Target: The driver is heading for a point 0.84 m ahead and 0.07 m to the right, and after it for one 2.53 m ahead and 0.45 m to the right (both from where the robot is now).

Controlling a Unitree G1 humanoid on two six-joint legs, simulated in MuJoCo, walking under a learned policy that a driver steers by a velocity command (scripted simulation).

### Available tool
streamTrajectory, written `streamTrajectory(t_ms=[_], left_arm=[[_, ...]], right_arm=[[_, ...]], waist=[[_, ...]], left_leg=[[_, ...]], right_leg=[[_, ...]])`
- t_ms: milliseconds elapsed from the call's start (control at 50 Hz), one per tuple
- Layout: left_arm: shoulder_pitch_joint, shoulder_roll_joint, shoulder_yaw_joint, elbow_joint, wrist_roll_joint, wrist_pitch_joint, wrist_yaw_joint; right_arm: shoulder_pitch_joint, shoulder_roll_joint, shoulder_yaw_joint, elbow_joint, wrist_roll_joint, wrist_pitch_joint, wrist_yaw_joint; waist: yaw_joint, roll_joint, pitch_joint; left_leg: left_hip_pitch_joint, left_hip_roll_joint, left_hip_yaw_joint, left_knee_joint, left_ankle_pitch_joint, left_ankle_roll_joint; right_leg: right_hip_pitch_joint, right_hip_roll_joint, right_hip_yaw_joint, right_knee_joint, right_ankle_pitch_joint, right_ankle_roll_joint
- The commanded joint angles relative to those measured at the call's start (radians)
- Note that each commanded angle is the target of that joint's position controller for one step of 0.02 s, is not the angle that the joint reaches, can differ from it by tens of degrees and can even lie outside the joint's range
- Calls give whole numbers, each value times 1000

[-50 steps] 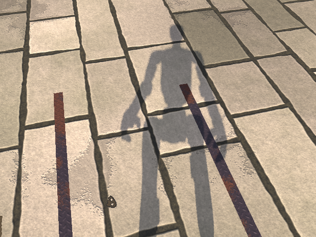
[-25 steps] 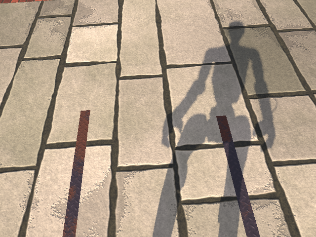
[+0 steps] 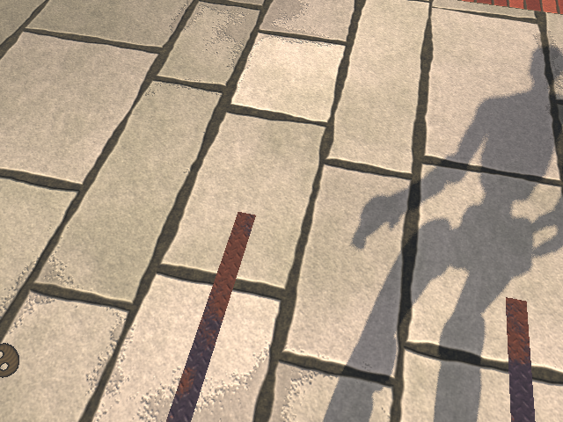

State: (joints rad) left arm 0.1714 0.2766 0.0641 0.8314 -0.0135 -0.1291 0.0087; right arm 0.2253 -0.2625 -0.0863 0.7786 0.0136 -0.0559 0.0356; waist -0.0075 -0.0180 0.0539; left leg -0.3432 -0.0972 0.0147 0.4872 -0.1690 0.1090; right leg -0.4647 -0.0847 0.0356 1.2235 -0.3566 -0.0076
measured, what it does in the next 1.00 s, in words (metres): walks ahead: right foot, then left foot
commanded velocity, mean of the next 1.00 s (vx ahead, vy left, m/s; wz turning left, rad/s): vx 0.50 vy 0.00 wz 0.12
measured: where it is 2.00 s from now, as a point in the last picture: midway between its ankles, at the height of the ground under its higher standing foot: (277, 271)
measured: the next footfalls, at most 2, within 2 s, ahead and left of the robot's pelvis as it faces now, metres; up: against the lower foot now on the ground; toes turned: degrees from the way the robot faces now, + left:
right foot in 0.36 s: +0.39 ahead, -0.12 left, +0.00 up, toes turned +11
left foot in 0.88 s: +0.60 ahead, +0.18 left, +0.00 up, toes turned +6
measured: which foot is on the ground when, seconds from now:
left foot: down 0.00-0.38, up 0.40-0.86, down 0.88-1.00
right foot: up 0.00-0.34, down 0.36-0.88, up 0.90-1.00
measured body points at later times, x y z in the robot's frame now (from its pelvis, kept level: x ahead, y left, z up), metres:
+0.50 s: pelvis +0.29 -0.04 +0.00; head +0.31 -0.04 +0.45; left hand +0.38 +0.24 -0.10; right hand +0.41 -0.29 -0.12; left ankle +0.16 +0.07 -0.64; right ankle +0.35 -0.12 -0.73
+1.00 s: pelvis +0.53 +0.06 +0.00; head +0.55 +0.08 +0.45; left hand +0.54 +0.34 -0.13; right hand +0.72 -0.18 -0.08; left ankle +0.56 +0.17 -0.73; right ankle +0.44 -0.10 -0.65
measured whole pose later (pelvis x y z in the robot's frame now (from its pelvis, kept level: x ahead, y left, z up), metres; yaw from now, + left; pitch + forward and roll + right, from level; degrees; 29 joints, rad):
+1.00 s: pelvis +0.53 +0.06 +0.00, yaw +4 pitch +2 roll +0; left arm 0.36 0.30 0.06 0.83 -0.03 -0.06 0.01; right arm 0.14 -0.24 -0.05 0.72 -0.01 -0.10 0.02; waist 0.03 -0.04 0.01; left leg -0.35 0.00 0.05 0.48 -0.18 0.02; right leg -0.42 -0.03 0.06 1.14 -0.40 -0.02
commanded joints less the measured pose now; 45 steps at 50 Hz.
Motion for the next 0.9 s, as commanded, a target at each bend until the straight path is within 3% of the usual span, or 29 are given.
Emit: streamTrajectory(t_ms=[20, 80, 160, 240, 300, 340, 360, 380, 400, 420, 440, 460, 480, 500, 540, 600, 660, 700, 780, 820, 840, 860, 880, 900], left_arm=[[39, 99, 31, -70, 21, 8, 4], [-62, 73, 23, -111, 32, 22, 9], [-206, 46, 9, -156, 20, 14, -3], [-273, 57, 5, -184, 11, -3, -29], [-266, 85, 12, -196, 11, -16, -41], [-150, 112, 27, -169, 14, -23, -37], [-22, 147, 41, -141, 25, -26, -32], [150, 210, 57, -123, 34, -24, -28], [242, 240, 70, -70, 28, -12, -40], [236, 148, 47, -74, -1, -8, -43], [164, 105, 33, -86, -3, 0, -38], [103, 95, 24, -99, 8, 9, -37], [71, 81, 17, -100, 16, 11, -38], [60, 72, 11, -100, 24, 9, -38], [70, 73, 10, -85, 17, 4, -39], [106, 121, 22, -63, 8, 7, -29], [147, 133, 24, -45, -2, 20, -21], [187, 139, 23, -28, -9, 28, -19], [240, 152, 26, -6, -16, 48, -12], [228, 171, 33, -6, -17, 58, -4], [212, 172, 33, -8, -16, 62, -2], [209, 148, 24, -13, -11, 62, -1], [185, 85, 1, -47, 10, 58, -3], [319, -10, -26, -68, -5, 41, -1]], right_arm=[[-13, -111, -22, -82, 1, -26, -14], [45, -151, -32, -72, 3, -27, -36], [106, -147, -30, -63, 10, -15, -49], [167, -133, -22, -32, 10, -13, -50], [180, -140, -23, -21, 5, -5, -56], [149, -143, -22, -27, 4, 2, -56], [126, -118, -12, -40, -2, 0, -51], [150, -81, 5, -60, -20, -5, -51], [293, -25, 22, -47, 13, -18, -48], [245, -112, 10, -35, 26, -24, -47], [124, -147, 2, -60, 25, -27, -44], [58, -137, 5, -75, 9, -29, -43], [33, -123, 2, -84, -5, -31, -42], [47, -109, 1, -84, -7, -29, -39], [70, -74, 7, -77, -3, -21, -39], [-17, -51, 19, -109, -12, -19, -42], [-117, -33, 29, -131, -12, -27, -36], [-180, -30, 30, -146, -7, -33, -29], [-270, -55, 25, -178, 4, -51, -8], [-238, -86, 13, -174, 5, -62, -5], [-173, -105, 3, -156, 3, -66, -8], [-52, -147, -18, -123, -5, -68, -17], [127, -220, -39, -102, -25, -68, -30], [190, -284, -52, -79, -30, -53, -28]], waist=[[38, 32, -117], [13, 42, -79], [-45, 97, -55], [-84, 114, -46], [-71, 135, -41], [-4, 153, -81], [57, 131, -182], [106, 2, -334], [61, -320, -419], [87, -203, -324], [94, -97, -179], [68, -15, -106], [43, 0, -66], [18, -29, -70], [3, -67, -80], [19, -53, -61], [52, -49, -48], [72, -51, -33], [86, -66, -13], [49, -84, -27], [6, -85, -56], [-50, -69, -135], [-128, 30, -286], [-76, 312, -416]], left_leg=[[175, 265, -354, -260, 249, 198], [129, 233, -296, -274, 294, 186], [116, 183, -270, -252, 171, 126], [198, 229, -313, -201, 134, 113], [299, 276, -373, -135, 202, 100], [317, 251, -361, -33, 413, 74], [264, 197, -319, 129, 484, 47], [63, 112, -243, 425, 264, 3], [-283, -18, -177, 723, -365, -63], [-414, 38, -239, 832, -391, -58], [-455, 81, -207, 841, -296, -56], [-423, 126, -159, 801, -218, -58], [-395, 160, -141, 737, -169, -62], [-341, 186, -133, 692, -142, -65], [-304, 198, -103, 623, -128, -78], [-344, 214, -76, 467, -33, -104], [-307, 199, -56, 271, 132, -110], [-255, 169, -44, 162, 201, -117], [-204, 133, -51, 46, 180, -112], [-124, 123, -56, -5, 121, -94], [-18, 112, -42, -42, 112, -77], [174, 125, -46, -50, 111, -48], [457, 307, -215, -12, 127, 19], [754, 535, -607, -78, -20, 158]], right_leg=[[-149, -51, 38, -101, 69, 20], [-184, -23, 18, -279, 205, 59], [-134, 40, 13, -574, 422, 57], [-103, 56, 10, -689, 468, 31], [-92, 65, 5, -738, 348, -10], [62, 97, -34, -795, 308, -54], [270, 51, 5, -774, 353, -100], [580, -123, 207, -729, 389, -188], [846, -303, 646, -853, 160, -326], [805, -297, 710, -912, -55, -296], [666, -263, 564, -932, -42, -255], [528, -223, 454, -958, 64, -236], [437, -189, 389, -984, 159, -232], [384, -158, 334, -1004, 226, -223], [343, -128, 255, -1035, 322, -229], [334, -130, 181, -1072, 426, -241], [330, -94, 110, -1079, 439, -209], [319, -81, 95, -1065, 421, -197], [369, -122, 158, -1005, 370, -188], [393, -141, 198, -953, 370, -167], [379, -125, 189, -891, 428, -149], [330, -71, 154, -751, 493, -120], [154, 2, 98, -454, 313, -78], [-207, 122, 9, -128, -190, -22]])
